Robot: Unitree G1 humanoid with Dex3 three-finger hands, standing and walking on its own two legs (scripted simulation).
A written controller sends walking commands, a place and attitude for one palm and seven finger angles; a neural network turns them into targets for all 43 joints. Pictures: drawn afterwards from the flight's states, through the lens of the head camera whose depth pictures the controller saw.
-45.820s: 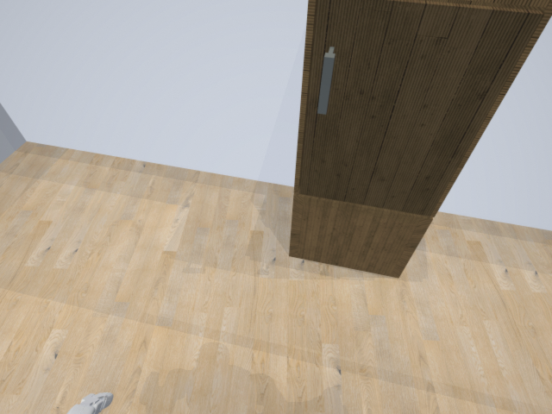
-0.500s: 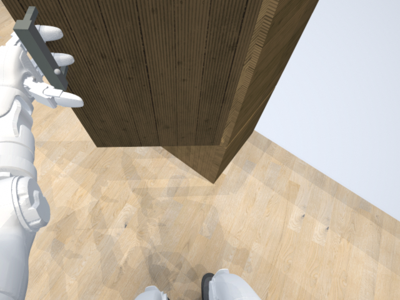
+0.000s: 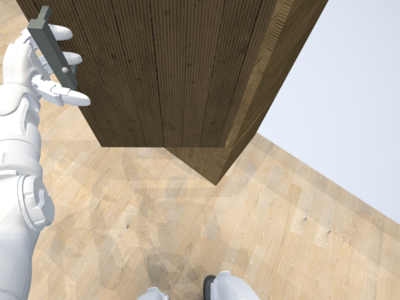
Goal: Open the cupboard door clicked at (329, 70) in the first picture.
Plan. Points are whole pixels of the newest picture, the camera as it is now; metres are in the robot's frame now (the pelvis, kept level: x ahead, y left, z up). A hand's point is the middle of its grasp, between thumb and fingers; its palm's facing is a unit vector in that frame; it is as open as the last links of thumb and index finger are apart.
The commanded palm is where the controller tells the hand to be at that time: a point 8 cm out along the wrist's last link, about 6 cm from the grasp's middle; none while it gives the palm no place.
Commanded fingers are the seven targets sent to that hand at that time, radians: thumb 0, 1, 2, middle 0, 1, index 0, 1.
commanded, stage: close the thumb around the handle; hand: left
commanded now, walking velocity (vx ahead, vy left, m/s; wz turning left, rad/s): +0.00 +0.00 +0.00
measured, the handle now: (59, 51) +0.57 +0.22 +0.12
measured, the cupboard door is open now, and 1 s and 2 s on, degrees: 39 41 79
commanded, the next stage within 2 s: pull the door open along its arc in 0.64 s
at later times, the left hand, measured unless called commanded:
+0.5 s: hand (67, 71) +0.52 +0.20 +0.11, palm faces -0.03 -1.00 -0.02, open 6.4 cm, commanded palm +0.50 +0.24 +0.11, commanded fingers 0.00 0.90 0.90 -0.40 -1.35 -0.40 -1.35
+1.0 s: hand (69, 78) +0.50 +0.19 +0.11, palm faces -0.04 -1.00 -0.02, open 5.6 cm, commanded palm +0.46 +0.24 +0.11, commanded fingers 0.00 0.90 0.90 -0.40 -1.35 -0.40 -1.35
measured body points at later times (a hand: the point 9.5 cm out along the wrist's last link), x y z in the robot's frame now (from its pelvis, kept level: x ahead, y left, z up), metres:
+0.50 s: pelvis +0.01 +0.00 +0.00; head +0.13 +0.01 +0.43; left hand +0.52 +0.25 +0.11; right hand -0.01 -0.26 -0.11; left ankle -0.04 +0.08 -0.70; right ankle +0.02 -0.11 -0.70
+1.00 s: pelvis +0.01 -0.01 +0.01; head +0.11 +0.00 +0.44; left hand +0.50 +0.25 +0.11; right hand +0.00 -0.27 -0.11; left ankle -0.04 +0.08 -0.70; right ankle +0.02 -0.11 -0.70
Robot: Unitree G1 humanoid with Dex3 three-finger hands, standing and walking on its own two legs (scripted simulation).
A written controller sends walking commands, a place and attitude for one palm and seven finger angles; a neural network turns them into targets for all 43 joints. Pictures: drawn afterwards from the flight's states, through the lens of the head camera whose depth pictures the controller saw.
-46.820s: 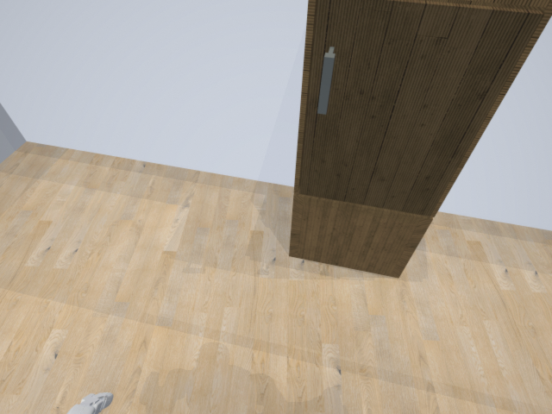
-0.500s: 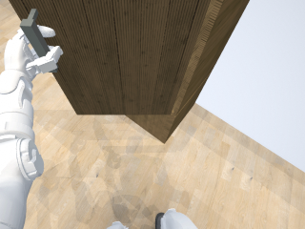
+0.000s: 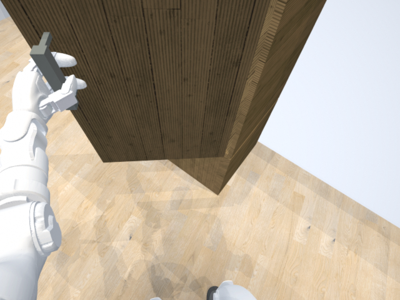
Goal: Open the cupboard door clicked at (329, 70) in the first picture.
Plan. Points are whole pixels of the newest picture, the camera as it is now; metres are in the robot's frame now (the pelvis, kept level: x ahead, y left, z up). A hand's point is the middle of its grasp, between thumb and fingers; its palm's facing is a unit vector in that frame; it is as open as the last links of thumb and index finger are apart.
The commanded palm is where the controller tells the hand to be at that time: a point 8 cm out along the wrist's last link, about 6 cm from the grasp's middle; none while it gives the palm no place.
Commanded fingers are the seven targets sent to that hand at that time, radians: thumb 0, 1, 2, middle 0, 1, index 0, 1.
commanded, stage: pull the door open along its arc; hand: left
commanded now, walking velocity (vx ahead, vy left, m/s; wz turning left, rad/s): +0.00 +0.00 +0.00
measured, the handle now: (60, 73) +0.54 +0.23 +0.11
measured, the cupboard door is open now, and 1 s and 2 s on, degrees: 41 79 75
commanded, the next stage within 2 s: open thumb and fingers to let go in 0.68 s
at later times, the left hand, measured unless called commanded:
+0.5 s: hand (97, 181) +0.31 +0.14 +0.11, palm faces +0.24 -0.97 +0.02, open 6.1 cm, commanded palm +0.25 +0.22 +0.11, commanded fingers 0.00 0.90 0.90 -0.40 -1.35 -0.40 -1.35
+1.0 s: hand (124, 198) +0.28 +0.10 +0.12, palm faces +0.42 -0.91 -0.04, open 6.8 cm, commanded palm +0.23 +0.14 +0.11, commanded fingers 0.00 0.06 0.54 -0.34 -1.26 -0.34 -1.26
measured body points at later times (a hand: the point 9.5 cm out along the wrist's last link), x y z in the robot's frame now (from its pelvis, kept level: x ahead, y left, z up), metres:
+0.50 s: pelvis +0.00 -0.01 +0.02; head +0.02 -0.02 +0.47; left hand +0.29 +0.19 +0.11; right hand +0.19 -0.22 -0.07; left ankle -0.05 +0.08 -0.71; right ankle +0.02 -0.11 -0.71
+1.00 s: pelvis -0.02 -0.05 +0.02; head -0.01 -0.08 +0.47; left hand +0.25 +0.14 +0.12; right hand +0.17 -0.25 -0.09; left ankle -0.05 +0.08 -0.71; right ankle +0.02 -0.11 -0.71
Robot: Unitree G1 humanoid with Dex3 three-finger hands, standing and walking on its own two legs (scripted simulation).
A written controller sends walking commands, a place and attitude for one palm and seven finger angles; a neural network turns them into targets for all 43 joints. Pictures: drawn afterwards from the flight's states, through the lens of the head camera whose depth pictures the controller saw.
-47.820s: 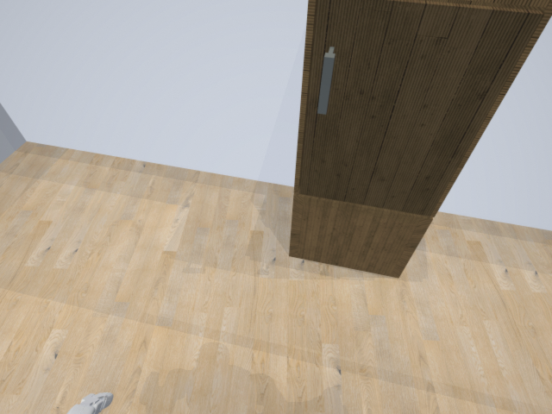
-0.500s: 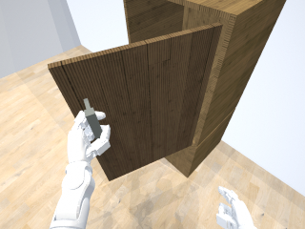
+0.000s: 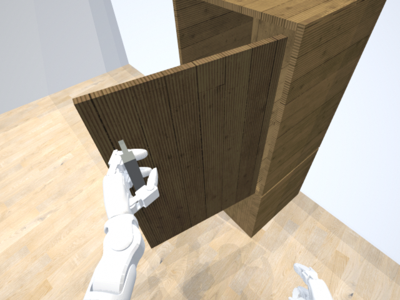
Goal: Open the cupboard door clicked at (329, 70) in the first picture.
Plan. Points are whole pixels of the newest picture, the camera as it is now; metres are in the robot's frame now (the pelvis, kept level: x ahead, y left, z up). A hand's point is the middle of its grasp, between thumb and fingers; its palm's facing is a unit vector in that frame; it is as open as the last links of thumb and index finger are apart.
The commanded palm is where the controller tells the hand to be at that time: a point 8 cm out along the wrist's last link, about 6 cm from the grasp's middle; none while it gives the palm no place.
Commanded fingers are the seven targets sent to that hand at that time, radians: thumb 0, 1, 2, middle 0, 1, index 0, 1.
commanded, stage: open thumb and fingers to let go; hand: left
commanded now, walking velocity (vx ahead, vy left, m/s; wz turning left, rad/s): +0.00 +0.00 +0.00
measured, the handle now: (134, 172) +0.34 +0.16 +0.09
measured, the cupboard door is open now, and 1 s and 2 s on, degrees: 79 75 78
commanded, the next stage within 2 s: slide the hand sideways off the handle in 0.60 s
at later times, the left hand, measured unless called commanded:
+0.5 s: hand (144, 184) +0.30 +0.13 +0.10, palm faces +0.31 -0.95 +0.00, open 14.6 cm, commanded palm +0.27 +0.17 +0.09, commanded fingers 0.00 -0.50 0.30 -0.17 -0.45 -0.17 -0.45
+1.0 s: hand (131, 194) +0.28 +0.15 +0.10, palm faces -0.16 -0.99 -0.03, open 16.2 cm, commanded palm +0.26 +0.18 +0.09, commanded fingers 0.00 -0.50 0.30 -0.15 -0.30 -0.15 -0.30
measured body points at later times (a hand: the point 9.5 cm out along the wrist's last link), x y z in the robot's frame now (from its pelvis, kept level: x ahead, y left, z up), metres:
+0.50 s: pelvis -0.02 +0.03 +0.00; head -0.02 +0.01 +0.45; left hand +0.28 +0.18 +0.10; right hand +0.17 -0.19 -0.10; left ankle -0.02 +0.13 -0.73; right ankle +0.03 -0.06 -0.73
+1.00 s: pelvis -0.01 +0.06 +0.00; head -0.01 +0.05 +0.45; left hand +0.28 +0.21 +0.10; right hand +0.17 -0.15 -0.09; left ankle -0.02 +0.13 -0.73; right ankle +0.03 -0.06 -0.73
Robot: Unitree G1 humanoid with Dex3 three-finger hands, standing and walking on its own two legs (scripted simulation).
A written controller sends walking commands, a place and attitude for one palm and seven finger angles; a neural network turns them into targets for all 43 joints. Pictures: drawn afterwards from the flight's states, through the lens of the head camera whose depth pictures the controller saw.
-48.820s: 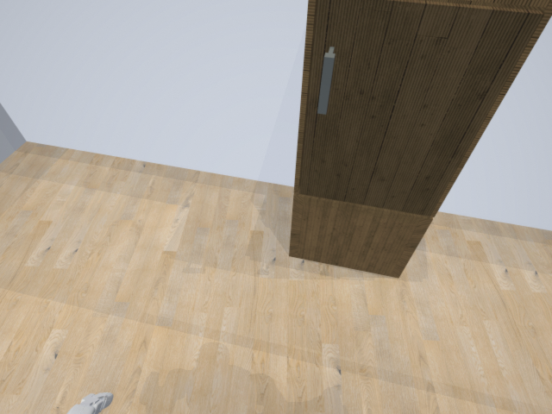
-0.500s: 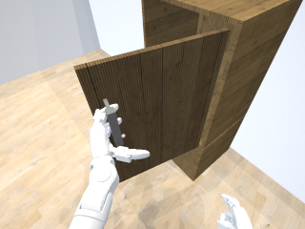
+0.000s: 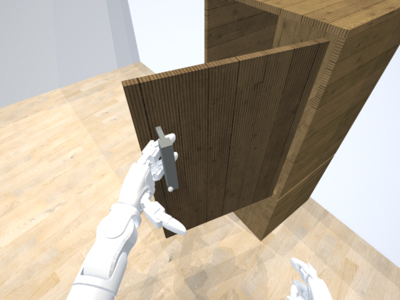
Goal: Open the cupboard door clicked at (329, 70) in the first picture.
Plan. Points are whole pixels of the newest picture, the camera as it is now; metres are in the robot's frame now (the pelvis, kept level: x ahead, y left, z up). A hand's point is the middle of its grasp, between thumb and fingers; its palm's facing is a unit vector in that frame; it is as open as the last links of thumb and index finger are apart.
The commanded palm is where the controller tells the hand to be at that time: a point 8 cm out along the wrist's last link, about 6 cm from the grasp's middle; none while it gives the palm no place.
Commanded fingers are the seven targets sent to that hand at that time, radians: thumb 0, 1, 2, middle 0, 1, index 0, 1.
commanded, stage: slide the hand sideways off the handle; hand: left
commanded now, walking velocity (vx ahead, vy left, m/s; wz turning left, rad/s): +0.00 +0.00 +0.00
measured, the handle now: (166, 159) +0.37 +0.11 +0.10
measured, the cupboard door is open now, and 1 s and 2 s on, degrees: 75 78 78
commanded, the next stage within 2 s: draw the hand back to the body in 0.90 s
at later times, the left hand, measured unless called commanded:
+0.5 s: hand (155, 209) +0.25 +0.11 +0.09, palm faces -0.06 -1.00 -0.06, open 16.2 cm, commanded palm +0.23 +0.18 +0.09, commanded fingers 0.00 -0.50 0.30 -0.15 -0.30 -0.15 -0.30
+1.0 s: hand (119, 228) +0.21 +0.17 +0.09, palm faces -0.03 -1.00 -0.07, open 16.3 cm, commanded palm +0.19 +0.22 +0.09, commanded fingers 0.00 -0.50 0.30 -0.15 -0.30 -0.15 -0.30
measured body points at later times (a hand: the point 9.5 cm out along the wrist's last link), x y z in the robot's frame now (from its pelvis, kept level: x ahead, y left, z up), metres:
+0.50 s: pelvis +0.01 -0.03 +0.00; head +0.02 -0.04 +0.45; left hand +0.25 +0.17 +0.09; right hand +0.19 -0.24 -0.08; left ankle -0.01 +0.08 -0.72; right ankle +0.04 -0.12 -0.72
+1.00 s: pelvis +0.00 -0.04 -0.01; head +0.01 -0.06 +0.44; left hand +0.21 +0.22 +0.09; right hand +0.19 -0.27 -0.08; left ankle -0.01 +0.08 -0.72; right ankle +0.04 -0.12 -0.72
